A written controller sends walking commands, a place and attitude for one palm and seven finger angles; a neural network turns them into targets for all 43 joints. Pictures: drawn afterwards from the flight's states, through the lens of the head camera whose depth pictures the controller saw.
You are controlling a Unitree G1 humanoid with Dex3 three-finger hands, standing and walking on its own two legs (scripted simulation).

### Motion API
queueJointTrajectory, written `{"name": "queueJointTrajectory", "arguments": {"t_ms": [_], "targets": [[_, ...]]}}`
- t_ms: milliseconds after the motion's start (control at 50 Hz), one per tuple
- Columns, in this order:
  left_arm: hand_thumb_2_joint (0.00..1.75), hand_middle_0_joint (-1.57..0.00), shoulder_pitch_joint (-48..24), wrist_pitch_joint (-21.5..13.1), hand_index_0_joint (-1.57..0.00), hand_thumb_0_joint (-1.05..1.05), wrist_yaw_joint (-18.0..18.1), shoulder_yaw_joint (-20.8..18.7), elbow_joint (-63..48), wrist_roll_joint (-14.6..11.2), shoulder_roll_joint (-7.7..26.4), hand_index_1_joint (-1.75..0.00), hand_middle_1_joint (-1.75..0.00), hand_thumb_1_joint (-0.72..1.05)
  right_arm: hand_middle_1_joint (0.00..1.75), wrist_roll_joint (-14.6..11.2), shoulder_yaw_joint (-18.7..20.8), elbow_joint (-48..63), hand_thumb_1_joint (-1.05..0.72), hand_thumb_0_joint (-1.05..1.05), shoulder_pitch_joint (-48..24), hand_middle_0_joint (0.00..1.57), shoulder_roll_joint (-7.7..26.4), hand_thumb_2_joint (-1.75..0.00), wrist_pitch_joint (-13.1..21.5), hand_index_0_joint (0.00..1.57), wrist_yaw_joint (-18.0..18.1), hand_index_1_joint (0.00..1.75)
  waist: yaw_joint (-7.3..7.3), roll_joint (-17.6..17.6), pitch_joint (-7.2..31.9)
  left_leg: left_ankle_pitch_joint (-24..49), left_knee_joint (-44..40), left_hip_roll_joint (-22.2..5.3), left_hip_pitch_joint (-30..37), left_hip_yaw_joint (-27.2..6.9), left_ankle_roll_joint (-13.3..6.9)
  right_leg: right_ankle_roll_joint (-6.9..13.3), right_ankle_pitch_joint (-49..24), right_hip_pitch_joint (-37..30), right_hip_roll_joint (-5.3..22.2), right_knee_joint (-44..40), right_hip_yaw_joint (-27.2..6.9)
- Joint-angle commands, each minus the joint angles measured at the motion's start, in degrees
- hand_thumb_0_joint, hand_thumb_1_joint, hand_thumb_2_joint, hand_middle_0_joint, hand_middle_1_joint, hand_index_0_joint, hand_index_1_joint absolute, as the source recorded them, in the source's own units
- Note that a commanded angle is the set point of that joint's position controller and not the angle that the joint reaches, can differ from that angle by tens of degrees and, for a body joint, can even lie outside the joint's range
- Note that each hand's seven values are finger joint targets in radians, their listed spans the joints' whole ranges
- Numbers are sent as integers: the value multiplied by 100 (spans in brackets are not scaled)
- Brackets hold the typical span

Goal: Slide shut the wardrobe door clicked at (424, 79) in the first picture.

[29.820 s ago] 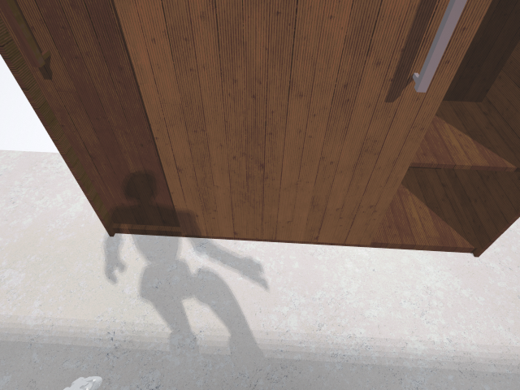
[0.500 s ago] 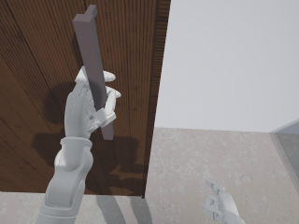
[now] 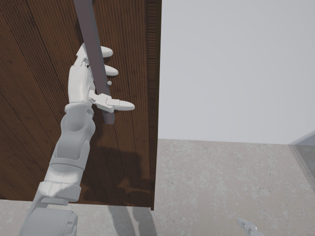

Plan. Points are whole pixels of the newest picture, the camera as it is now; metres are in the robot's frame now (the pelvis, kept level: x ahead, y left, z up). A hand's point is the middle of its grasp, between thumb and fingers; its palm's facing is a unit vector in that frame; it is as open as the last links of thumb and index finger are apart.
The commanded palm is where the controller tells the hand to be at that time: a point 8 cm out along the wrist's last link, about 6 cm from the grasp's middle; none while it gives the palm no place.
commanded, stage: loosen the grip on the handle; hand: left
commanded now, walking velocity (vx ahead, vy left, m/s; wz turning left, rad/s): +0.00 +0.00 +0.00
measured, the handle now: (102, 68) +0.42 +0.16 +0.25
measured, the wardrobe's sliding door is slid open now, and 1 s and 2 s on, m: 0.00 0.01 0.01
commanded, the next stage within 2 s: slip the hand off the handle in 0.16 s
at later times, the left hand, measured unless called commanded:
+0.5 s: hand (103, 83) +0.38 +0.15 +0.23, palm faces +0.00 -1.00 -0.07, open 14.7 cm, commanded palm +0.35 +0.22 +0.23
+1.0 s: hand (68, 90) +0.35 +0.22 +0.23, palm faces +0.11 -0.99 -0.09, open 14.7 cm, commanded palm +0.31 +0.26 +0.23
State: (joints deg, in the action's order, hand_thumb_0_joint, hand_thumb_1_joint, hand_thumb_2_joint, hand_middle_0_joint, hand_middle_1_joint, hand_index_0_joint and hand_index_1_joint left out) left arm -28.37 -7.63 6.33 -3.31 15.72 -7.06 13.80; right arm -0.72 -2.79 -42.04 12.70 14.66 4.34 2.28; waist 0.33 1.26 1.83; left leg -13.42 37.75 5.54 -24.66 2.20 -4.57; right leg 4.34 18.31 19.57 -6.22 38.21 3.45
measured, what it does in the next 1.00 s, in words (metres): shifts its weight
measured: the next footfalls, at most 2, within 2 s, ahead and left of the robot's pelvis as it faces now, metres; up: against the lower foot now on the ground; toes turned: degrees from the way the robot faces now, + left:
none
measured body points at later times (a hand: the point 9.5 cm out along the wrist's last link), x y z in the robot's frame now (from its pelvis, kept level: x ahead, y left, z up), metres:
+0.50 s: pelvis +0.03 +0.00 +0.01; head +0.02 +0.00 +0.46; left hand +0.37 +0.20 +0.24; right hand +0.21 -0.23 -0.08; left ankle +0.09 +0.04 -0.72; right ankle +0.03 -0.06 -0.72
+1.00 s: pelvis +0.05 +0.00 +0.02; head +0.04 -0.01 +0.47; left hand +0.33 +0.27 +0.24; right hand +0.22 -0.23 -0.07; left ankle +0.09 +0.04 -0.72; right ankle +0.03 -0.06 -0.72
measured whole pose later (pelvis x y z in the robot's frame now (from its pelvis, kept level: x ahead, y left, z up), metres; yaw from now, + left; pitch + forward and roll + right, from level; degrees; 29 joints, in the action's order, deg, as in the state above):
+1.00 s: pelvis +0.05 +0.00 +0.02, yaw +0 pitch -1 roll -1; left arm -6.2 -5.8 -10.2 -17.0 -4.1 -17.3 19.8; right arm -2.9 -3.7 -37.5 12.3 14.9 4.6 4.2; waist -3.0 2.4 1.3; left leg -13.3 29.8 4.4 -15.8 4.1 -5.7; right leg 4.8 17.4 9.8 -5.9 28.0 3.1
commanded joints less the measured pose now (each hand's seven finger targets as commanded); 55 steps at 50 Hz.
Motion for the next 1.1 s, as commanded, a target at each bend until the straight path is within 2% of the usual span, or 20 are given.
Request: {"name": "queueJointTrajectory", "arguments": {"t_ms": [0, 60, 100, 160, 180, 220, 240, 280, 340, 360, 460, 520, 580, 700, 760, 820, 860, 920, 1000, 1080], "targets": [[20, -29, -2775, -219, -29, 0, -281, 95, -1447, -4, 882, -120, -120, -55, 30, -157, 177, 1014, -90, 0, -1019, 20, 425, -90, 342, 20, 14, 30, 43, 20, 1232, -1368, -700, -611, 961, -677, 331, -283, 1673, 378, 540, -1395, -948], [20, -25, -2616, -101, -25, 0, -470, -141, -822, -286, 1051, -115, -115, -55, 30, -272, 232, 794, -90, 0, -940, 20, 511, -90, 352, 20, 79, 30, 84, -566, 456, -1058, -383, -586, 311, -508, 403, -397, 2280, 272, 858, -1968, -1492], [20, -25, -2700, -113, -25, 0, -519, -381, -972, -393, 1195, -115, -115, -55, 30, -266, 282, 696, -90, 0, -967, 20, 519, -90, 375, 20, 54, 30, 8, -317, 604, -884, -260, -613, 165, -539, 482, -487, 1983, -45, 1137, -2090, -1862], [20, -25, -2652, -23, -25, 0, -497, -484, -889, -396, 1271, -115, -115, -55, 30, -267, 320, 570, -90, 0, -906, 20, 515, -90, 356, 20, 9, 30, -2, -26, 736, -821, -236, -588, 124, -535, 526, -443, 1861, -227, 1200, -2032, -1837], [20, -25, -2636, -23, -25, 0, -496, -398, -946, -435, 1099, -115, -115, -55, 30, -267, 318, 586, -90, 0, -891, 20, 502, -90, 356, 20, -8, 30, 12, -41, 800, -788, -253, -581, 100, -549, 522, -443, 1763, -290, 1235, -2008, -1850], [20, -25, -2316, -18, -25, 0, -465, -596, -1000, -435, 1234, -115, -115, -55, 30, -248, 343, 578, -90, 0, -934, 20, 515, -90, 340, 20, -33, 30, -67, -174, 849, -751, -217, -602, -35, -602, 549, -491, 1640, -488, 1345, -2018, -2001], [20, -25, -2608, -60, -25, 0, -481, -344, -1531, -463, 989, -115, -115, -55, 30, -252, 314, 673, -90, 0, -1055, 20, 475, -90, 363, 20, -54, 30, -46, -132, 942, -682, -226, -606, 67, -607, 546, -500, 1528, -570, 1407, -2032, -2061], [20, -25, -2404, -40, -25, 0, -425, -855, -1262, -417, 1490, -115, -115, -55, 30, -225, 345, 573, -90, 0, -963, 20, 551, -90, 336, 20, -35, 30, -74, -461, 922, -624, -289, -618, -1, -634, 508, -527, 1438, -641, 1340, -2023, -1972], [20, -25, -2103, 15, -25, 0, -494, -862, -1295, -454, 1384, -115, -115, -55, 30, -221, 323, 602, -90, 0, -1049, 20, 531, -90, 272, 20, -12, 30, -70, -514, 675, -594, -377, -622, 114, -616, 482, -530, 1346, -549, 1295, -2044, -1867], [20, -25, -1973, 51, -25, 0, -483, -1063, -1255, -460, 1582, -115, -115, -55, 30, -211, 330, 602, -90, 0, -1044, 20, 566, -90, 236, 20, 1, 30, -137, -418, 719, -551, -420, -613, 192, -599, 472, -510, 1262, -548, 1242, -1998, -1789], [20, -25, -1558, 236, -25, 0, -556, -1046, -1586, -507, 1428, -115, -115, -55, 30, -206, 256, 765, -90, 0, -1093, 20, 552, -90, 105, 20, 72, 30, -158, 6, 735, -352, -813, -644, 911, -594, 353, -352, 611, -287, 882, -1728, -1139], [20, -25, -894, 302, -25, 0, -602, -1297, -2007, -609, 1486, -115, -115, -55, 30, -178, 207, 958, -90, 0, -1051, 20, 581, -90, 94, 20, 151, 30, -237, -138, 1069, 543, -1044, -687, 1631, -683, 282, -265, -522, -296, 565, -1461, -580], [20, -25, -562, 392, -25, 0, -706, -1459, -2352, -717, 1521, -115, -115, -55, 30, -160, 175, 1063, -90, 0, -958, 20, 588, -90, 66, 20, 207, 30, -254, 69, 1169, 1443, -1130, -749, 2233, -791, 471, -202, -1102, -179, 426, -1336, -367], [20, -25, 212, 487, -25, 0, -915, -1923, -2669, -971, 1652, -115, -115, -55, 30, -173, 146, 1227, -90, 0, -889, 20, 592, -90, -58, 20, 274, 30, -321, -263, 1216, 2270, -1128, -749, 2318, -635, 615, -241, -1920, -554, 370, -1319, -299], [20, -25, 329, 414, -25, 0, -1015, -2174, -2768, -977, 1944, -115, -115, -55, 30, -170, 166, 1259, -90, 0, -836, 20, 623, -90, -83, 20, 277, 30, -349, 0, 1330, 2320, -1075, -725, 2362, -558, 589, -267, -2069, -644, 386, -1322, -377], [20, -25, 124, 202, -25, 0, -1261, -1951, -2799, -996, 1793, -115, -115, -55, 30, -190, 138, 1295, -90, 0, -811, 20, 622, -90, 18, 20, 258, 30, -211, 49, 1225, 2079, -1058, -747, 2416, -604, 561, -314, -1838, -404, 379, -1364, -422], [20, -25, 120, -37, -25, 0, -1524, -1500, -3201, -1040, 1407, -115, -115, -55, 30, -217, 139, 1383, -90, 0, -843, 20, 582, -90, 163, 20, 232, 30, -168, 287, 1315, 2092, -1015, -767, 2650, -696, 578, -336, -1717, -302, 360, -1353, -427], [20, -25, 385, -272, -25, 0, -1795, -1322, -3493, -1088, 1393, -115, -115, -55, 30, -236, 162, 1403, -90, 0, -829, 20, 630, -90, 387, 20, 200, 30, -163, 447, 1327, 1846, -955, -778, 2689, -795, 567, -394, -1496, -98, 378, -1335, -491], [20, -25, 1033, -205, -25, 0, -1911, -1781, -3385, -1287, 1670, -115, -115, -55, 30, -239, 183, 1353, -90, 0, -887, 20, 716, -90, 527, 20, 232, 30, -286, -39, 1070, 1272, -1038, -735, 2198, -733, 463, -438, -1287, -245, 434, -1411, -549], [20, -25, 1237, -120, -25, 0, -1783, -2198, -3597, -1444, 1887, -115, -115, -55, 30, -253, 152, 1347, -90, 0, -1082, 20, 705, -90, 575, 20, 253, 30, -374, 78, 948, 788, -1061, -690, 1830, -646, 392, -476, -1028, -401, 535, -1499, -670]]}}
